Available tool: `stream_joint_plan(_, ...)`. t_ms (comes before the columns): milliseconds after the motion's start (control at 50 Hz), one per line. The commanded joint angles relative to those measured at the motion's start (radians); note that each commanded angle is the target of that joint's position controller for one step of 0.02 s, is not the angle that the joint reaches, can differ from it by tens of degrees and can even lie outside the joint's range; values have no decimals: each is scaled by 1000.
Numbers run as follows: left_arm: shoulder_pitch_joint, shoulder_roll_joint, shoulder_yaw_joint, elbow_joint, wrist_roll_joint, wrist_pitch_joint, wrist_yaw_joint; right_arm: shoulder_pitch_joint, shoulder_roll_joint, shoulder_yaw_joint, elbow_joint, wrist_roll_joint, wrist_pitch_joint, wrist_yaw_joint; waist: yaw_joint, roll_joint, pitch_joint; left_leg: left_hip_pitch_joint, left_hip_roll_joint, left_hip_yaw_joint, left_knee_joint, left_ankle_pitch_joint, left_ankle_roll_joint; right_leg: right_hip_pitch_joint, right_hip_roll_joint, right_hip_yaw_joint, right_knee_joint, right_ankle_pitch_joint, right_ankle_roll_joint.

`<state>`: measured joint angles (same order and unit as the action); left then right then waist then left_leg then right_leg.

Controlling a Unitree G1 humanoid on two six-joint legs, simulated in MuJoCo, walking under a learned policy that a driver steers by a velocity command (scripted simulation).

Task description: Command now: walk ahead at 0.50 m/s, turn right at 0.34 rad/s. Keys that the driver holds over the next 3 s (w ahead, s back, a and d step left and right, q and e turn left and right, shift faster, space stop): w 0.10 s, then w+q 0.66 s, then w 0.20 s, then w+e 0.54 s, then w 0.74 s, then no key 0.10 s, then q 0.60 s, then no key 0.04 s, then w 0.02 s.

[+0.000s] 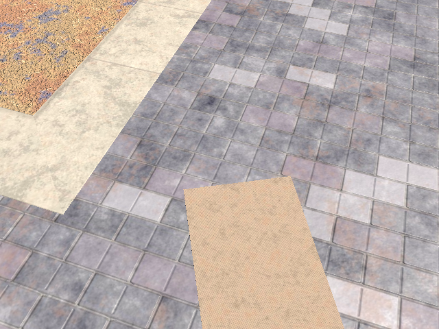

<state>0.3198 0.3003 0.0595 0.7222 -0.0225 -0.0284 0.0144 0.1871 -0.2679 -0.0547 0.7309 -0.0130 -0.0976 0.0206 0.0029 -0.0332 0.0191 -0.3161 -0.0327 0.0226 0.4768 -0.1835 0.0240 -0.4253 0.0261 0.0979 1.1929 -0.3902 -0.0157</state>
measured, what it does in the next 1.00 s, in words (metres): walks ahead, turning left: right foot, then left foot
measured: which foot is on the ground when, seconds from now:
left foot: down 0.00-0.32, up 0.34-0.82, down 0.84-1.00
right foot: up 0.00-0.30, down 0.32-0.84, up 0.86-1.00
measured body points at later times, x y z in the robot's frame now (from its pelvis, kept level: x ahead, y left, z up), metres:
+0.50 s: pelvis +0.26 -0.06 +0.01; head +0.28 -0.07 +0.46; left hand +0.36 +0.22 -0.09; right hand +0.36 -0.34 -0.12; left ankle +0.22 +0.10 -0.65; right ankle +0.28 -0.16 -0.73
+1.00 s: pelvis +0.51 +0.06 +0.00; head +0.54 +0.08 +0.45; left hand +0.51 +0.36 -0.12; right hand +0.71 -0.16 -0.10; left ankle +0.52 +0.13 -0.73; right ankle +0.51 -0.11 -0.65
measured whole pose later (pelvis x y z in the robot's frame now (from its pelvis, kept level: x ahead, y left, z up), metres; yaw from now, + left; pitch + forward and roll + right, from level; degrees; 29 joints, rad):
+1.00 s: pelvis +0.51 +0.06 +0.00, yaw +21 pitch +1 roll +0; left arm 0.22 0.30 0.05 0.82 -0.02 -0.09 -0.01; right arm 0.24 -0.28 -0.06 0.71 0.00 -0.05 0.03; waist -0.01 -0.02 0.06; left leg -0.31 -0.07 0.04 0.47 -0.18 0.09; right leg -0.48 -0.10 0.02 1.16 -0.35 -0.01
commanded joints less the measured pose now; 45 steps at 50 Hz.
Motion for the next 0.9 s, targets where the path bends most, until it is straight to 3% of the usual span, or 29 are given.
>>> stream_joint_plan(20, -34, 64, 20, -90, 1, -19, -7, 54, -94, -22, -19, 3, -11, -2, -17, 145, -18, 206, 261, -314, -273, 45, 175, -228, -96, 27, -68, 50, 1)
stream_joint_plan(80, -101, 27, 1, -111, 17, -21, -13, 72, -145, -35, 8, 20, -15, -3, -20, 125, -5, 193, 276, -241, -318, 157, 207, -239, -119, -13, -240, 118, 13)
stream_joint_plan(140, -203, 10, -13, -128, 19, -39, -28, 92, -174, -40, 25, 33, -2, -6, -49, 112, 7, 159, 238, -163, -330, 192, 188, -166, -112, -53, -451, 283, 18)
stream_joint_plan(200, -290, 25, -12, -145, 9, -53, -40, 155, -198, -44, 50, 42, 13, -8, -75, 116, 18, 158, 238, -159, -309, 192, 173, -84, -72, -72, -585, 366, 32)
stream_joint_plan(240, -320, 46, -5, -157, 4, -61, -47, 181, -208, -46, 62, 49, 23, -11, -70, 125, 22, 189, 262, -192, -278, 171, 157, -49, -60, -62, -646, 354, 21)
stream_joint_plan(280, -273, 76, 10, -144, 3, -68, -48, 179, -218, -48, 69, 51, 33, -16, -21, 132, 2, 193, 271, -207, -218, 184, 128, 65, -49, -66, -714, 337, -2)
stream_joint_plan(300, -192, 104, 27, -117, 8, -68, -41, 180, -205, -42, 70, 48, 35, -18, 24, 123, -42, 169, 238, -185, -128, 265, 105, 203, -34, -80, -743, 320, -23)
stream_joint_plan(320, -62, 151, 50, -88, 19, -69, -30, 178, -164, -27, 63, 38, 32, -18, 89, 99, -130, 90, 179, -139, 61, 255, 68, 409, -90, -37, -737, 317, -57)
stream_joint_plan(340, 106, 235, 69, -72, 35, -60, -14, 181, -74, 5, 27, 1, 27, -19, 143, -82, -295, -108, 91, -69, 401, -81, 16, 679, -324, 200, -710, 328, -119)
stream_joint_plan(360, 117, 260, 70, -58, 41, -50, -21, 287, -39, 15, 7, 39, 14, -21, 87, -317, -373, -378, 11, -85, 652, -426, -7, 797, -467, 581, -847, 67, -247)
stream_joint_plan(380, 76, 166, 48, -60, 26, -53, -26, 232, -148, -14, 23, 59, 14, -24, 104, -169, -247, -460, 65, -143, 759, -372, -10, 695, -423, 537, -893, -53, -223)
stream_joint_plan(400, 23, 119, 32, -57, 17, -57, -27, 167, -171, -25, 8, 61, 16, -22, 92, -136, -142, -486, 97, -133, 762, -277, -4, 593, -385, 387, -908, -19, -191)
stream_joint_plan(420, -40, 87, 21, -57, 21, -61, -30, 147, -155, -26, 12, 53, 23, -25, 59, -83, -95, -447, 128, -124, 740, -200, -12, 495, -341, 291, -935, 78, -173)
stream_joint_plan(440, -85, 60, 15, -52, 26, -65, -33, 134, -142, -29, 9, 43, 32, -24, 34, -86, -50, -422, 149, -126, 700, -148, -19, 418, -309, 209, -966, 160, -168)
stream_joint_plan(460, -111, 53, 15, -45, 34, -72, -32, 145, -123, -28, 10, 44, 43, -20, 9, -101, -33, -372, 166, -128, 684, -111, -25, 359, -292, 144, -995, 223, -161)
stream_joint_plan(520, -127, 69, 27, -17, 37, -90, -24, 118, -84, -24, -10, 41, 66, -15, -13, -54, -5, -370, 172, -126, 641, -34, -45, 307, -293, 20, -1046, 378, -177)
stream_joint_plan(600, -111, 104, 39, 17, 37, -87, -10, 26, -63, -13, -49, 37, 67, 1, 7, -21, 26, -380, 164, -107, 426, 145, -48, 325, -277, -121, -1065, 449, -167)
stream_joint_plan(660, -74, 137, 48, 41, 27, -77, -4, -82, -53, -3, -89, 33, 62, 21, 47, 0, 57, -353, 149, -51, 279, 219, -27, 354, -285, -194, -1067, 457, -152)
stream_joint_plan(740, -28, 171, 61, 76, 5, -53, -3, -166, -73, -6, -146, 33, 66, 41, 61, -3, 77, -361, 126, -1, 182, 130, 23, 480, -319, -246, -1000, 560, -122)
stream_joint_plan(780, -24, 200, 69, 82, -4, -40, 0, -139, -98, -19, -158, 29, 71, 43, 27, -32, 31, -255, 66, 53, 169, 27, 63, 511, -320, -273, -882, 869, -103)
stream_joint_plan(800, -25, 212, 70, 87, -8, -33, 1, -63, -122, -35, -145, 27, 74, 40, -24, -43, -21, -138, 22, 77, 156, -12, 89, 507, -311, -286, -760, 1015, -92)
stream_joint_plan(820, -31, 202, 64, 90, -8, -28, 3, 91, -165, -63, -104, 30, 76, 30, -112, -23, -102, 87, -25, 87, 93, 44, 122, 438, -276, -315, -568, 1036, -66)
stream_joint_plan(840, -8, 158, 43, 81, 14, -34, 4, 252, -236, -93, -62, 34, 84, 10, -175, 66, -195, 398, 63, -73, 87, 89, 167, 204, -235, -318, -289, 756, -27)
stream_joint_plan(860, 112, 14, -5, 42, 41, -57, -15, 224, -342, -101, -61, 38, 76, 3, -44, 330, -297, 695, 338, -638, -24, -91, 352, -215, -39, -243, 75, -155, 35)
stream_joint_plan(880, 22, 106, 10, 59, 5, -86, -28, 253, -247, -73, -87, 35, 64, 9, -126, 182, -408, 709, 396, -814, -161, -200, 365, -283, -35, -25, 173, -203, 22)
stream_joint_plan(900, -90, 151, 25, 22, -34, -97, -32, 211, -212, -60, -75, 22, 51, 14, -134, 142, -247, 601, 368, -662, -182, -136, 313, -360, -73, -30, 178, -121, 5)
